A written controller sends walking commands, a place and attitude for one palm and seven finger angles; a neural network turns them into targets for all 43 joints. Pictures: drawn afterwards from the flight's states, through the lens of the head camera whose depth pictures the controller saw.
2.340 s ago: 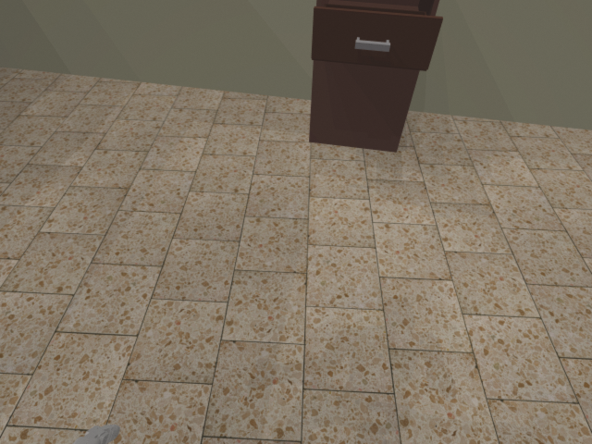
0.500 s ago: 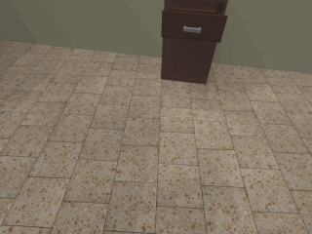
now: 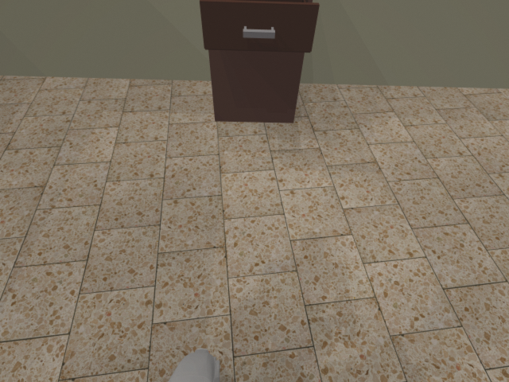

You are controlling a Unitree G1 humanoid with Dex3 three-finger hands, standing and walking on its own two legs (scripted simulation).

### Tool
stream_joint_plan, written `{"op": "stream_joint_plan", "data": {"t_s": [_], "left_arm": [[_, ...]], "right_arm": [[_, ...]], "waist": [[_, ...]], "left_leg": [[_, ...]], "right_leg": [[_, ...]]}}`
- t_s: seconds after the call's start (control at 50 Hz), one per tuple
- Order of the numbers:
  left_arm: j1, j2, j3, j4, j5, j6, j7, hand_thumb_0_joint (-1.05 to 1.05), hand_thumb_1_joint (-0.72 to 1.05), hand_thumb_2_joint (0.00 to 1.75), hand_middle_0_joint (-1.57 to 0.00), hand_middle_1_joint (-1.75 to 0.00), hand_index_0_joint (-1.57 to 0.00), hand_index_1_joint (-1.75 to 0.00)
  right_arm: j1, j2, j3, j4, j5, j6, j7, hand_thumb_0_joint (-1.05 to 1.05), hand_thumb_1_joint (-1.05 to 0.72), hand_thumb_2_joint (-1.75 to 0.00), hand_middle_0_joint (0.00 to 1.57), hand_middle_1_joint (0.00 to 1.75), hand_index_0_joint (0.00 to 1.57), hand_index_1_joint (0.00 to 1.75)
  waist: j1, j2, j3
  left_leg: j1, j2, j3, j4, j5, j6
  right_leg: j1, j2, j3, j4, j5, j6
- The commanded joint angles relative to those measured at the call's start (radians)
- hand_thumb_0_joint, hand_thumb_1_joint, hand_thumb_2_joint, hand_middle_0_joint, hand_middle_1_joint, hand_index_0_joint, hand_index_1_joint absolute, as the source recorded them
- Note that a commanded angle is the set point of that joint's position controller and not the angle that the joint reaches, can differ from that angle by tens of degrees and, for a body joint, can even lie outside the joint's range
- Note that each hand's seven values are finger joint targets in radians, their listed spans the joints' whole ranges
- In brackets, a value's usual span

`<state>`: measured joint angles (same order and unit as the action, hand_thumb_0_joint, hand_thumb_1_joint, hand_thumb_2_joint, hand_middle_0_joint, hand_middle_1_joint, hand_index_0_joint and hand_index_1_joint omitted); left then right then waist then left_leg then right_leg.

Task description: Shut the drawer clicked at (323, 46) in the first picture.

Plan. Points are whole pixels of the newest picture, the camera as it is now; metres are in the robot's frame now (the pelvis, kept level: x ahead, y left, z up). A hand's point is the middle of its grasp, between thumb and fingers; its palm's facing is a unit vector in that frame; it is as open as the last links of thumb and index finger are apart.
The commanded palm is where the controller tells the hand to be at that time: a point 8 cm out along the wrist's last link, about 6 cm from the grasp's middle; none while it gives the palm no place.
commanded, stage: walk to a spot facing it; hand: left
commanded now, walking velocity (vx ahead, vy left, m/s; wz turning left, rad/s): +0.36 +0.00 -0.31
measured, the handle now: (258, 31) +1.32 +0.10 -0.07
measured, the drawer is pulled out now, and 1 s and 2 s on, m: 0.30 0.30 0.30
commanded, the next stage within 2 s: turn to face it in 1.48 s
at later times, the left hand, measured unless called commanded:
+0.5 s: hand (174, 267) +0.35 +0.21 -0.16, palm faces -0.21 -0.96 -0.19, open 7.4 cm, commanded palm none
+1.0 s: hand (194, 236) +0.45 +0.19 -0.20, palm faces -0.20 -0.97 -0.16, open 7.3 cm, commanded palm none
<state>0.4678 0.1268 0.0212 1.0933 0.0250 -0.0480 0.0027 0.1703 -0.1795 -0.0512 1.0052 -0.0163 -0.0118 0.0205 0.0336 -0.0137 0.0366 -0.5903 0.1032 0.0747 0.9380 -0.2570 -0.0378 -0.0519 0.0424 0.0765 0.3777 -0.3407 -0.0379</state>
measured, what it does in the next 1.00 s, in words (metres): walks ahead, turning right: left foot, then right foot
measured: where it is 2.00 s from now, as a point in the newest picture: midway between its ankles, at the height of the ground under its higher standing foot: (296, 247)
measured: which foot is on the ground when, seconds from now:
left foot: up 0.00-0.12, down 0.14-0.60, up 0.62-0.98, down 1.00-1.00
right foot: down 0.00-0.14, up 0.16-0.58, down 0.60-1.00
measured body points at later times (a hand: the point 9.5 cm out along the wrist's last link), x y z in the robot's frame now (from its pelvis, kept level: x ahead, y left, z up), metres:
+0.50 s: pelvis +0.20 +0.04 +0.00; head +0.23 +0.04 +0.45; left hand +0.36 +0.26 -0.14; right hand +0.11 -0.19 -0.15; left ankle +0.17 +0.15 -0.74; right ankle +0.27 -0.11 -0.70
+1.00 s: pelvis +0.43 +0.00 -0.02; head +0.45 +0.03 +0.43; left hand +0.47 +0.24 -0.18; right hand +0.44 -0.26 -0.14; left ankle +0.54 +0.08 -0.74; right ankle +0.30 -0.11 -0.74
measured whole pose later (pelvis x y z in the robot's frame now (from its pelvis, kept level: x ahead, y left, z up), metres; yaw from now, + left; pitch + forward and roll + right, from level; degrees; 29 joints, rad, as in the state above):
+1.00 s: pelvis +0.43 +0.00 -0.02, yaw -16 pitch -1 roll -3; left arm 0.36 0.21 0.06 1.10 0.02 -0.04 -0.01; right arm 0.19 -0.20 -0.06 1.00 -0.03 -0.06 0.02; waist 0.01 -0.02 0.02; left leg -0.41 0.12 0.14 0.62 -0.23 0.01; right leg -0.08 -0.02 -0.09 0.53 -0.42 0.02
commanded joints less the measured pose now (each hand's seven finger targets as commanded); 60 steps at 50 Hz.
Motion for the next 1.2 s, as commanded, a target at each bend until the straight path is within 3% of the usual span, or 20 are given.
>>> {"op": "stream_joint_plan", "data": {"t_s": [0.0,0.08,0.12,0.14,0.18,0.26,0.48,0.54,0.56,0.58,0.6,0.66,0.72,0.88,0.94,0.96,0.98,1.0,1.06,1.18], "left_arm": [[0.001,0.214,0.056,-0.049,0.004,-0.024,0.019,0.00,0.90,0.90,-0.20,-0.30,-0.20,-0.30],[-0.024,0.198,0.067,-0.053,-0.006,-0.021,0.015,0.00,0.90,0.90,-0.20,-0.30,-0.20,-0.30],[0.015,0.107,0.057,-0.095,-0.017,-0.023,-0.004,0.00,0.90,0.90,-0.20,-0.30,-0.20,-0.30],[-0.023,0.119,0.049,-0.113,-0.010,-0.017,-0.001,0.00,0.90,0.90,-0.20,-0.30,-0.20,-0.30],[-0.128,0.112,0.054,-0.120,0.005,-0.005,-0.017,0.00,0.90,0.90,-0.20,-0.30,-0.20,-0.30],[-0.085,0.077,0.054,-0.109,0.011,0.040,-0.033,0.00,0.90,0.90,-0.20,-0.30,-0.20,-0.30],[-0.405,0.088,0.044,-0.212,0.012,0.031,-0.044,0.00,0.90,0.90,-0.20,-0.30,-0.20,-0.30],[-0.280,0.125,0.051,-0.161,0.013,0.013,-0.038,0.00,0.90,0.90,-0.20,-0.30,-0.20,-0.30],[-0.120,0.175,0.066,-0.109,0.014,0.002,-0.030,0.00,0.90,0.90,-0.20,-0.30,-0.20,-0.30],[0.027,0.300,0.097,-0.069,0.013,-0.010,-0.014,0.00,0.90,0.90,-0.20,-0.30,-0.20,-0.30],[0.081,0.359,0.105,-0.048,-0.011,-0.009,-0.009,0.00,0.90,0.90,-0.20,-0.30,-0.20,-0.30],[-0.109,0.245,0.076,-0.084,-0.009,-0.010,0.006,0.00,0.90,0.90,-0.20,-0.30,-0.20,-0.30],[-0.192,0.175,0.050,-0.089,0.000,-0.021,0.006,0.00,0.90,0.90,-0.20,-0.30,-0.20,-0.30],[-0.152,0.216,0.062,-0.064,0.003,-0.024,0.001,0.00,0.90,0.90,-0.20,-0.30,-0.20,-0.30],[-0.164,0.212,0.066,-0.062,-0.001,-0.015,-0.002,0.00,0.90,0.90,-0.20,-0.30,-0.20,-0.30],[-0.157,0.169,0.061,-0.075,-0.007,-0.012,-0.009,0.00,0.90,0.90,-0.20,-0.30,-0.20,-0.30],[-0.128,0.108,0.048,-0.099,-0.015,-0.009,-0.017,0.00,0.90,0.90,-0.20,-0.30,-0.20,-0.30],[-0.166,0.145,0.051,-0.108,-0.008,-0.007,-0.010,0.00,0.90,0.90,-0.20,-0.30,-0.20,-0.30],[-0.201,0.125,0.056,-0.077,0.003,-0.003,-0.031,0.00,0.90,0.90,-0.20,-0.30,-0.20,-0.30],[-0.153,0.072,0.056,-0.065,0.009,0.042,-0.027,0.00,0.90,0.90,-0.20,-0.30,-0.20,-0.30]], "right_arm": [[-0.108,-0.058,-0.009,-0.122,0.008,-0.045,0.011,0.00,-0.90,-0.90,0.20,0.30,0.20,0.30],[0.201,-0.142,-0.031,-0.031,-0.003,-0.064,-0.024,0.00,-0.90,-0.90,0.20,0.30,0.20,0.30],[0.387,-0.296,-0.060,0.007,-0.016,-0.060,-0.035,0.00,-0.90,-0.90,0.20,0.30,0.20,0.30],[0.300,-0.269,-0.051,-0.013,-0.008,-0.052,-0.037,0.00,-0.90,-0.90,0.20,0.30,0.20,0.30],[0.162,-0.140,-0.025,-0.038,-0.010,-0.061,-0.036,0.00,-0.90,-0.90,0.20,0.30,0.20,0.30],[0.116,-0.094,-0.010,-0.022,-0.009,-0.083,-0.041,0.00,-0.90,-0.90,0.20,0.30,0.20,0.30],[0.274,-0.137,-0.024,0.050,-0.021,-0.069,-0.031,0.00,-0.90,-0.90,0.20,0.30,0.20,0.30],[0.280,-0.140,-0.017,0.065,-0.017,-0.059,-0.030,0.00,-0.90,-0.90,0.20,0.30,0.20,0.30],[0.256,-0.135,-0.012,0.059,-0.005,-0.063,-0.024,0.00,-0.90,-0.90,0.20,0.30,0.20,0.30],[0.270,-0.076,0.001,0.027,0.007,-0.070,-0.018,0.00,-0.90,-0.90,0.20,0.30,0.20,0.30],[0.193,-0.091,0.001,-0.011,0.009,-0.073,-0.022,0.00,-0.90,-0.90,0.20,0.30,0.20,0.30],[0.087,-0.075,-0.011,-0.009,-0.003,-0.057,-0.021,0.00,-0.90,-0.90,0.20,0.30,0.20,0.30],[0.188,-0.032,-0.010,0.030,-0.012,-0.019,-0.014,0.00,-0.90,-0.90,0.20,0.30,0.20,0.30],[0.054,-0.037,-0.012,-0.040,-0.006,-0.040,0.015,0.00,-0.90,-0.90,0.20,0.30,0.20,0.30],[0.206,-0.097,-0.025,0.002,-0.010,-0.056,0.002,0.00,-0.90,-0.90,0.20,0.30,0.20,0.30],[0.353,-0.182,-0.044,0.039,-0.021,-0.063,-0.011,0.00,-0.90,-0.90,0.20,0.30,0.20,0.30],[0.451,-0.282,-0.060,0.058,-0.028,-0.063,-0.020,0.00,-0.90,-0.90,0.20,0.30,0.20,0.30],[0.422,-0.252,-0.049,0.067,-0.022,-0.057,-0.036,0.00,-0.90,-0.90,0.20,0.30,0.20,0.30],[0.218,-0.122,-0.011,0.012,-0.014,-0.073,-0.039,0.00,-0.90,-0.90,0.20,0.30,0.20,0.30],[0.238,-0.074,-0.006,0.043,0.000,-0.093,-0.047,0.00,-0.90,-0.90,0.20,0.30,0.20,0.30]], "waist": [[-0.008,-0.134,0.062],[-0.138,-0.028,-0.092],[-0.156,0.337,-0.228],[-0.132,0.242,-0.169],[-0.087,0.162,0.032],[-0.002,0.139,0.021],[-0.086,0.121,0.063],[-0.015,0.047,-0.029],[0.064,0.018,-0.116],[0.103,-0.208,-0.250],[0.115,-0.221,-0.252],[0.035,-0.017,-0.045],[-0.060,-0.097,0.023],[-0.036,-0.130,0.060],[-0.117,0.025,0.009],[-0.175,0.216,-0.057],[-0.176,0.462,-0.101],[-0.171,0.404,-0.105],[-0.080,0.114,0.040],[-0.027,0.098,0.027]], "left_leg": [[0.100,-0.026,0.021,-0.198,0.057,0.012],[0.607,-0.039,0.003,-0.406,0.099,0.047],[0.807,0.390,-0.587,-0.646,-0.050,0.199],[0.671,0.428,-0.626,-0.708,-0.266,0.240],[0.433,0.327,-0.428,-0.756,-0.322,0.196],[0.284,0.228,-0.116,-0.761,-0.068,0.157],[0.522,0.234,0.036,-0.711,0.197,0.164],[0.501,0.183,0.103,-0.461,0.443,0.116],[0.372,0.145,0.157,-0.247,0.447,0.076],[0.087,0.037,0.209,0.074,0.057,0.025],[-0.087,-0.029,0.105,0.291,-0.328,0.018],[-0.107,0.085,-0.038,0.322,-0.131,0.022],[0.044,0.081,0.003,0.166,-0.051,-0.004],[0.173,0.034,0.050,-0.234,0.037,0.017],[0.476,-0.014,0.077,-0.389,0.034,0.028],[0.629,0.105,-0.111,-0.511,-0.103,0.069],[0.713,0.345,-0.476,-0.710,-0.206,0.140],[0.694,0.377,-0.575,-0.768,-0.262,0.149],[0.464,0.290,-0.261,-0.757,-0.114,0.144],[0.495,0.210,0.010,-0.770,0.205,0.133]], "right_leg": [[-0.091,-0.216,0.148,-0.134,0.354,-0.119],[-0.201,-0.133,0.088,0.265,0.505,-0.067],[-0.519,0.039,-0.053,0.851,-0.220,-0.012],[-0.573,-0.030,-0.019,0.980,-0.209,-0.020],[-0.628,-0.117,-0.033,0.987,-0.043,-0.010],[-0.497,-0.155,-0.067,0.829,0.062,0.015],[-0.460,-0.127,-0.187,0.285,0.108,0.025],[-0.163,-0.046,-0.249,0.116,0.131,-0.013],[0.087,-0.102,-0.170,0.104,0.149,-0.054],[0.372,-0.372,0.191,0.046,0.163,-0.159],[0.403,-0.497,0.413,-0.040,0.310,-0.246],[0.072,-0.405,0.188,-0.096,0.251,-0.177],[-0.183,-0.311,0.009,-0.166,0.214,-0.121],[-0.184,-0.292,-0.007,-0.157,0.075,-0.110],[-0.260,-0.231,-0.055,0.070,0.137,-0.072],[-0.347,-0.131,-0.133,0.357,0.119,-0.031],[-0.528,-0.006,-0.201,0.695,-0.223,0.014],[-0.604,-0.039,-0.074,0.871,-0.202,-0.001],[-0.595,-0.155,-0.055,0.905,0.033,0.005],[-0.602,-0.164,-0.090,0.787,0.167,0.046]]}}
